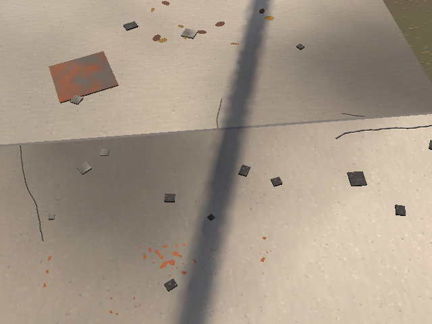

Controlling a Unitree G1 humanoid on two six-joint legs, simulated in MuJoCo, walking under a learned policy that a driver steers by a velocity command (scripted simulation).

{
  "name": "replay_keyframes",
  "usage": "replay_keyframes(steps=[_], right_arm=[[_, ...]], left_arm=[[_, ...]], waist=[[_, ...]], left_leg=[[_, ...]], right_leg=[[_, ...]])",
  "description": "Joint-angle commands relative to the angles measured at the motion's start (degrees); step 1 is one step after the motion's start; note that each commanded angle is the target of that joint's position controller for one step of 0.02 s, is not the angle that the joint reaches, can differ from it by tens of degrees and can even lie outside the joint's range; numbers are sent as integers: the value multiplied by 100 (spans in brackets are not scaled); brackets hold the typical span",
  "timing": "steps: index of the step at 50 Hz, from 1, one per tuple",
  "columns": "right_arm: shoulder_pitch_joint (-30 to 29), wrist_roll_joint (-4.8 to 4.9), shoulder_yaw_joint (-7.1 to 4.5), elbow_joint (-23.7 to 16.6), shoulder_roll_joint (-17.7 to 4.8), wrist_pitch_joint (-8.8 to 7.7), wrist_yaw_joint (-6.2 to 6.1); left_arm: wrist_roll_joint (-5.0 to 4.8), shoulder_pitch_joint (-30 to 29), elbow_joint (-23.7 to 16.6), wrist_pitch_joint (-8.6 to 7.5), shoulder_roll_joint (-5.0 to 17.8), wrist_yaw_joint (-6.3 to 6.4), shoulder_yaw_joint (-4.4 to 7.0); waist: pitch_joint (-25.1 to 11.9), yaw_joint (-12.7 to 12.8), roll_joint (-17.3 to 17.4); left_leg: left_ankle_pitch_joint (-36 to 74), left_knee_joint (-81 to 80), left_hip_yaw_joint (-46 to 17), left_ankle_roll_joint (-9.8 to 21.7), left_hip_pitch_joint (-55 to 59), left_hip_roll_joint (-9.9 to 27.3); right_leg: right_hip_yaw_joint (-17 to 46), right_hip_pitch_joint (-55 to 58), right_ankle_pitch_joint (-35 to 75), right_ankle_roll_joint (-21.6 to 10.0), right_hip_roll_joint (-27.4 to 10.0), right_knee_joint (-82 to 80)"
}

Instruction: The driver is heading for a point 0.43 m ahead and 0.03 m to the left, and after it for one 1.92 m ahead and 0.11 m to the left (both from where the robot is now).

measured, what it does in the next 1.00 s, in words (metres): walks ahead: left foot, then right foot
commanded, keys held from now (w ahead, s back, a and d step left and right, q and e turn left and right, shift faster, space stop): w+e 0.14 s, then w+q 0.76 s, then w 0.10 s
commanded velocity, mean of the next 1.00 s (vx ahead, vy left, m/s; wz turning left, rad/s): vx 0.50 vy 0.00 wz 0.15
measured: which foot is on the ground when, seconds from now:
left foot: up 0.00-0.44, down 0.46-0.98, up 1.00-1.00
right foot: down 0.00-0.46, up 0.48-0.94, down 0.96-1.00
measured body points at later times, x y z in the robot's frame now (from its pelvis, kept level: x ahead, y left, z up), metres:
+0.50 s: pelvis +0.30 +0.03 +0.00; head +0.33 +0.04 +0.45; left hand +0.36 +0.32 -0.12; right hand +0.49 -0.23 -0.08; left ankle +0.42 +0.11 -0.72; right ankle +0.10 -0.07 -0.69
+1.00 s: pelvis +0.60 +0.02 +0.01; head +0.62 +0.03 +0.46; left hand +0.77 +0.31 -0.05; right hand +0.68 -0.26 -0.11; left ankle +0.42 +0.11 -0.69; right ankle +0.72 -0.06 -0.72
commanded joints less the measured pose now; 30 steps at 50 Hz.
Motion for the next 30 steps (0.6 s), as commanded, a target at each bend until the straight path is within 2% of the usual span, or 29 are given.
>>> replay_keyframes(steps=[1, 2, 3, 5, 7, 11, 13, 15, 18, 20, 21, 22, 23, 24, 25, 26, 27, 28, 29, 30], right_arm=[[-624, 104, -60, -864, -709, -443, 26], [-604, -66, -88, -792, -726, -450, -17], [-481, -121, -122, -763, -758, -401, -15], [-390, -171, -123, -747, -659, -279, 4], [-589, -201, -76, -811, -504, -194, -4], [-1187, -133, 71, -842, -231, -195, 94], [-1517, -60, 100, -908, -229, -222, 154], [-1733, -14, 89, -983, -325, -241, 201], [-1901, -1, 87, -1120, -389, -263, 305], [-1704, 5, 72, -1124, -437, -260, 367], [-1416, -1, 26, -1068, -531, -246, 369], [-853, -22, -66, -925, -671, -228, 350], [-76, -45, -186, -730, -892, -206, 311], [690, -50, -300, -665, -1350, -174, 271], [843, -7, -300, -587, -1446, -184, 317], [865, 68, -183, -613, -930, -164, 300], [496, 19, -149, -701, -824, -138, 260], [246, -34, -136, -776, -811, -116, 243], [56, -62, -109, -831, -744, -107, 222], [-44, -108, -78, -889, -685, -106, 198]], left_arm=[[25, 1263, -99, -186, 998, 39, 287], [29, 876, -162, -183, 790, 61, 224], [108, 659, -268, -188, 669, 96, 172], [115, 569, -321, -204, 672, 146, 171], [85, 710, -257, -219, 811, 220, 207], [89, 943, -41, -227, 718, 295, 141], [94, 1157, 91, -250, 782, 281, 135], [97, 1312, 225, -256, 821, 261, 136], [105, 1447, 414, -205, 877, 272, 160], [101, 1360, 460, -158, 933, 305, 185], [117, 1259, 441, -138, 983, 323, 197], [129, 1137, 411, -101, 1009, 343, 197], [149, 1067, 351, -74, 936, 378, 154], [301, 1316, 195, -113, 692, 414, 45], [280, 1873, 151, -250, 179, 317, -110], [120, 1349, 118, -394, 667, 234, -53], [-25, 737, -84, -493, 815, 182, -13], [47, 421, -156, -558, 750, 192, -35], [171, 356, -190, -577, 734, 211, -8], [227, 447, -208, -552, 708, 217, 8]], waist=[[-1179, 631, -214], [-876, 398, -79], [-811, 198, -235], [-743, 72, -232], [-591, 93, -160], [-408, 423, -400], [-285, 614, -429], [-135, 714, -384], [15, 726, -331], [-79, 572, -379], [-298, 407, -442], [-690, 84, -427], [-1193, -303, -280], [-1893, -426, 556], [-2320, -66, 1780], [-2088, -388, 1065], [-1292, -406, 673], [-879, -295, 106], [-654, -116, -47], [-658, 54, 107]], left_leg=[[584, 1412, -876, 284, -3593, 10], [891, 913, -882, 257, -3214, 187], [1119, 660, -939, 229, -2782, 296], [1303, 242, -850, 84, -2477, 273], [1698, -341, -739, -91, -2481, 181], [3434, -2046, -554, -155, -2202, 93], [3934, -2461, -484, -67, -2088, 36], [3879, -2700, -520, 87, -2346, 36], [3236, -2913, -535, 380, -2863, -10], [2720, -2973, -457, 573, -2668, -141], [2490, -2960, -317, 680, -2206, -327], [2503, -3027, -108, 818, -1399, -568], [2793, -3066, -199, 999, -185, -607], [3077, -2948, -1796, 1504, 1549, 461], [1735, -3778, -4633, 2382, 3086, 1446], [728, -4200, -4796, 2160, 3089, 1372], [919, -4331, -4078, 1965, 2374, 1226], [1506, -4415, -3588, 1873, 1650, 1021], [2148, -4496, -3242, 1849, 1110, 857], [2630, -4592, -3017, 1841, 792, 697]], right_leg=[[3563, 3765, -476, -1281, -1719, -2226], [2977, 3025, 194, -1135, -1489, -2227], [2666, 2522, 691, -1096, -1340, -2323], [2339, 2056, 1309, -1131, -1193, -2489], [2000, 1729, 1662, -1111, -1059, -2566], [1201, 1640, 1450, -717, -777, -2660], [1194, 1723, 1024, -668, -913, -2749], [1254, 2174, 981, -663, -1149, -2720], [1210, 3032, 1506, -582, -1491, -2475], [1022, 3337, 2469, -451, -1560, -2164], [870, 3381, 3501, -368, -1500, -1826], [644, 3332, 4562, -260, -1342, -1119], [380, 2877, 4784, -78, -1088, -30], [120, 1478, 2873, 197, -674, 1825], [424, -686, -1844, 553, 384, 3440], [1044, -1334, -1874, 474, 68, 3816], [958, -1612, -1343, 420, -172, 3674], [867, -1509, -1009, 407, -361, 3329], [844, -1289, -762, 463, -503, 2885], [859, -973, -619, 520, -588, 2634]])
